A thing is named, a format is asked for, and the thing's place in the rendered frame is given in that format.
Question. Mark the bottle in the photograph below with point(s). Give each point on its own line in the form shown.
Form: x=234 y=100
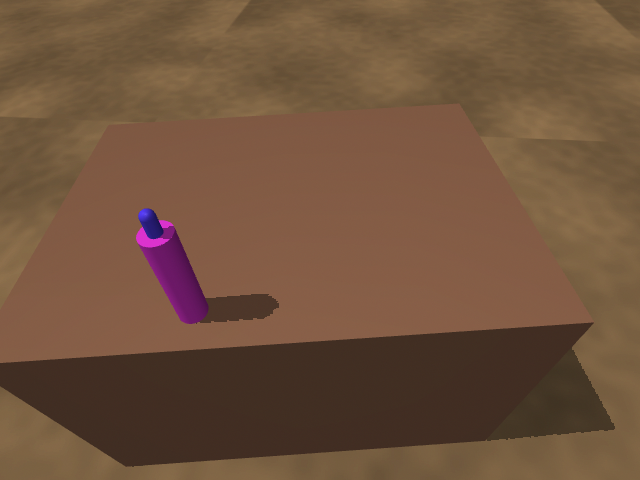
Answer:
x=164 y=252

